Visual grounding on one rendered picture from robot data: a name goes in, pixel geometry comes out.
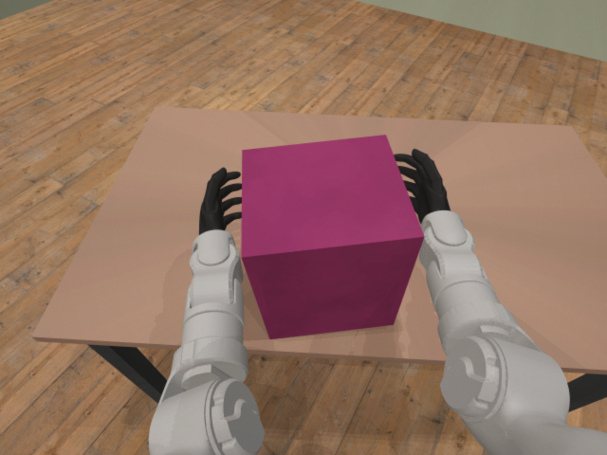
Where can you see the robot right upper arm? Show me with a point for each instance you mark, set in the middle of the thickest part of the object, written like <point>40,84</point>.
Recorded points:
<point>514,400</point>

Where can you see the carton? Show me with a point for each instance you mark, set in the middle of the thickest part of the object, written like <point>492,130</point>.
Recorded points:
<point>329,235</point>

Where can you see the left robot hand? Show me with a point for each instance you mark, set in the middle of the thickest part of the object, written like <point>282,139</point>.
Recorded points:
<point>212,208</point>

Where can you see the robot right forearm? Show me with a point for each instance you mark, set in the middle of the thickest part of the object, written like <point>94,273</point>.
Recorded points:
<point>462,295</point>

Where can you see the table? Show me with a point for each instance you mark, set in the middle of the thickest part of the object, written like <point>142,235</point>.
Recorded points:
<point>531,195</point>

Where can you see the robot left forearm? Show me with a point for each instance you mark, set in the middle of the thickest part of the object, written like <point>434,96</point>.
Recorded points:
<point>212,337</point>

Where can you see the robot left upper arm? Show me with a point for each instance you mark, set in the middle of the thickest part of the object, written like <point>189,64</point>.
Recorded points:
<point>220,417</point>

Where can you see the right robot hand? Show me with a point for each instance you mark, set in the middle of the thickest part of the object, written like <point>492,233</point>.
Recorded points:
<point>429,193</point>

